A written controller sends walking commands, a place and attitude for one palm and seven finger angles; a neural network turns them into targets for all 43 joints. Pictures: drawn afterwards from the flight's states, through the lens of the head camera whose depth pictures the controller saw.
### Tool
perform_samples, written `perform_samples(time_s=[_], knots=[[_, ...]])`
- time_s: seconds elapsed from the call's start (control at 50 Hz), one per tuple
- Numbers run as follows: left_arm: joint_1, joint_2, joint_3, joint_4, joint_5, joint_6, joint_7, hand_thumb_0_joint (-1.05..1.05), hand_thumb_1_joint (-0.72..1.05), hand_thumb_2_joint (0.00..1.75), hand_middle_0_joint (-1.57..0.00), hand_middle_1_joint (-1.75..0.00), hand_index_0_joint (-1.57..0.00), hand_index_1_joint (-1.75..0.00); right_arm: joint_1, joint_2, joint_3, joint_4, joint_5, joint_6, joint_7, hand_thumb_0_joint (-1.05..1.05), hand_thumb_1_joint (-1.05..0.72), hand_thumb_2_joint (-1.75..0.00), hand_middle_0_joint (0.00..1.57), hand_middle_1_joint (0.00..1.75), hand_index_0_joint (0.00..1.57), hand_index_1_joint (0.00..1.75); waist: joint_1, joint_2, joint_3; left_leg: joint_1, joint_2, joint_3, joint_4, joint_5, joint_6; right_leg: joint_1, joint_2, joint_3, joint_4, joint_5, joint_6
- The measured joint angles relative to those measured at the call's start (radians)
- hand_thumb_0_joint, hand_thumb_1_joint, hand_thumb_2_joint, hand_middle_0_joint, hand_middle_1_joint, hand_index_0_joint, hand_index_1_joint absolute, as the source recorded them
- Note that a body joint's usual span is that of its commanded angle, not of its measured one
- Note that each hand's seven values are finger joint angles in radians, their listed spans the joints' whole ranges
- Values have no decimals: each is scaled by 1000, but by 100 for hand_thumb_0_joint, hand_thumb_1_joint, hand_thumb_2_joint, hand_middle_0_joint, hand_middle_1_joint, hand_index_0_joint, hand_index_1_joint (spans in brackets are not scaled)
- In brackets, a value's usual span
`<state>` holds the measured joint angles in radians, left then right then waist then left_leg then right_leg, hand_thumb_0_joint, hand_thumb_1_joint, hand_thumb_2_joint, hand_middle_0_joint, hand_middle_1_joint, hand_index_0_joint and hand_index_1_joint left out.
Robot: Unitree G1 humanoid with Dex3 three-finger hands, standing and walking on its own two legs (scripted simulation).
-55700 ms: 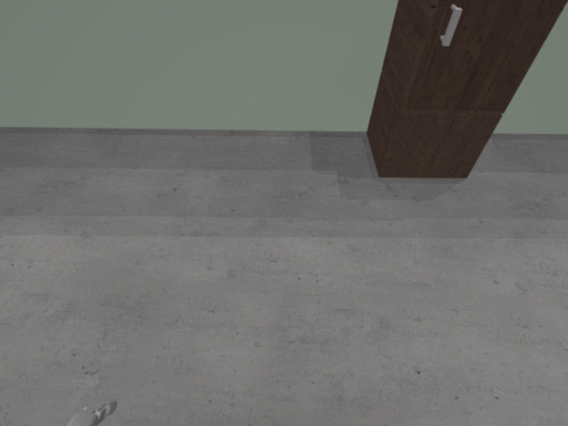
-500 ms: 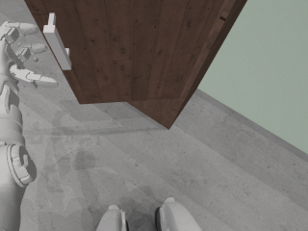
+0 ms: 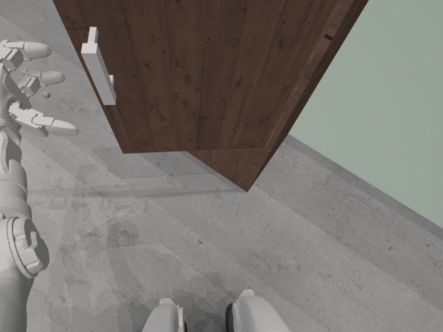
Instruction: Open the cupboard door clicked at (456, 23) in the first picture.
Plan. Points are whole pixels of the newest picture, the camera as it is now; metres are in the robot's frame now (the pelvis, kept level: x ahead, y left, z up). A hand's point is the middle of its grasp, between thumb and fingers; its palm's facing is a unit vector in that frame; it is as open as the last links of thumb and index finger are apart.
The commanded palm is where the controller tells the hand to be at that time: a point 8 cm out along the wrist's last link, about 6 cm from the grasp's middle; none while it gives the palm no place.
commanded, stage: move the hooked fingers beside the handle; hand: left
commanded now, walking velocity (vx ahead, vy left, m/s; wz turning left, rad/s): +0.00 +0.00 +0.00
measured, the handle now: (102, 68) +0.56 +0.18 +0.08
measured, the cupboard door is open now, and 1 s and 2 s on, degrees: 41 41 41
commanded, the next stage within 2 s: slide the fingers in behind the handle in 0.90 s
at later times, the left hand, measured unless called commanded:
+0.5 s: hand (52, 91) +0.50 +0.25 +0.08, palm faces +0.02 -1.00 -0.01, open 14.0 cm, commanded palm +0.49 +0.29 +0.07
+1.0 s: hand (46, 88) +0.50 +0.25 +0.09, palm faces +0.03 -1.00 -0.01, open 14.0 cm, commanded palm +0.48 +0.29 +0.08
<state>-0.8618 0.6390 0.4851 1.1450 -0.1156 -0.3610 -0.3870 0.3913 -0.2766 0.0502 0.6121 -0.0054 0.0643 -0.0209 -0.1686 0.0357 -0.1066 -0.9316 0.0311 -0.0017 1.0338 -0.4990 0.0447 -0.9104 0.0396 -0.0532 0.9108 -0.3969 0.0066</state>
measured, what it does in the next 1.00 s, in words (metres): stands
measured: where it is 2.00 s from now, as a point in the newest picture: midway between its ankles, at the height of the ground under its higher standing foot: outside the picture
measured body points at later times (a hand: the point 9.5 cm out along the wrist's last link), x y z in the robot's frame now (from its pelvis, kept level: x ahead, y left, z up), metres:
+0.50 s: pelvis -0.01 -0.01 -0.01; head +0.13 +0.02 +0.42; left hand +0.49 +0.30 +0.09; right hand -0.01 -0.28 -0.11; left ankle -0.01 +0.08 -0.67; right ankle +0.01 -0.13 -0.67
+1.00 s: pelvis +0.00 +0.00 +0.00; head +0.14 +0.03 +0.42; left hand +0.50 +0.31 +0.09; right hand +0.01 -0.28 -0.10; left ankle -0.01 +0.08 -0.67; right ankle +0.01 -0.13 -0.67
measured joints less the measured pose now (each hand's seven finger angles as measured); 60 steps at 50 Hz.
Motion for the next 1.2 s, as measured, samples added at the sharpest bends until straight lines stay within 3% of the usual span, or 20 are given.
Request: perform_samples(time_s=[0.1, 0.24, 0.38, 0.54, 0.62, 0.7, 0.8, 0.86, 0.98, 1.1, 1.2], knots=[[-7, 6, -14, 7, -18, -11, -21, -1, -50, 30, -30, -120, -30, -120, -1, -3, 1, 11, 4, 3, -2, 0, -91, -89, 20, 30, 21, 30, 9, -1, 3, 4, 0, -5, 1, 4, -1, 6, 0, -4, 1, 2, -2], [-58, 27, -37, 69, -8, 15, -30, -1, -50, 30, -30, -120, -30, -120, -8, -13, 8, 14, 5, -10, -14, 0, -90, -89, 20, 30, 21, 30, 0, -5, 11, -19, -5, -15, 14, 11, -4, -14, -5, -15, 17, 4, -7], [-86, 39, -12, 48, 3, -10, -19, -1, -50, 30, -30, -120, -30, -120, -13, -16, 6, 19, 0, -25, -18, 0, -91, -89, 20, 30, 21, 30, -13, -6, 17, -52, 1, -14, 33, 11, -9, -49, 0, -15, 35, 6, -10], [-105, 86, 3, 110, 19, 48, -29, -1, -50, 30, -30, -120, -30, -120, 3, -16, 21, 4, 7, -18, -22, 0, -91, -89, 20, 30, 21, 30, -26, 0, 20, -48, 6, -7, 24, 11, -7, -50, 6, -6, 27, 9, -10], [-95, 98, 25, 82, 21, 26, -27, -1, -50, 30, -30, -120, -30, -120, 11, -13, 20, 4, 2, -22, -21, 0, -90, -89, 20, 30, 21, 30, -26, -1, 23, -60, 9, -4, 28, 9, -8, -63, 9, -4, 31, 9, -11], [-81, 88, 19, 47, 1, 6, -42, -1, -50, 30, -30, -120, -30, -120, 19, -10, 14, 15, 2, -17, -16, 0, -90, -89, 20, 30, 21, 30, -18, -3, 16, -57, 10, -4, 26, 5, -9, -59, 10, -4, 28, 5, -11], [-74, 73, -1, 69, -7, 50, -64, -1, -50, 30, -30, -120, -30, -120, 20, -12, 14, 15, 7, -5, -13, 0, -90, -89, 20, 30, 21, 30, -14, -2, 8, -38, 7, -7, 13, 3, -6, -39, 8, -6, 14, 3, -9], [-52, 62, 1, 53, 3, 55, -48, -1, -50, 30, -30, -120, -30, -120, 18, -12, 9, 3, 4, -8, -13, 0, -90, -89, 20, 30, 21, 30, -16, -2, 5, -35, 6, -7, 10, 2, -6, -34, 7, -6, 9, 2, -8], [-22, 26, 12, -6, -8, 5, -23, -1, -50, 30, -30, -120, -30, -120, 4, -8, 1, 8, 1, -9, -7, 0, -91, -89, 20, 30, 21, 30, -7, -5, 0, -19, 7, -5, 7, -4, -6, -19, 8, -3, 5, -2, -6], [-20, 30, -12, 13, -7, 42, -33, -1, -50, 30, -30, -120, -30, -120, -3, -6, 3, -4, 4, -3, -5, 0, -91, -89, 20, 30, 21, 30, -3, 0, -3, -1, 4, -7, -3, -1, -5, 0, 6, -5, -5, -1, -5], [10, -6, -32, -18, -29, 24, -30, -1, -50, 30, -30, -120, -30, -120, -1, -3, -1, -3, 4, -4, 0, 0, -91, -89, 20, 30, 21, 30, 11, 1, -6, 12, 1, -6, -11, 2, -3, 13, 3, -3, -11, 1, -4]])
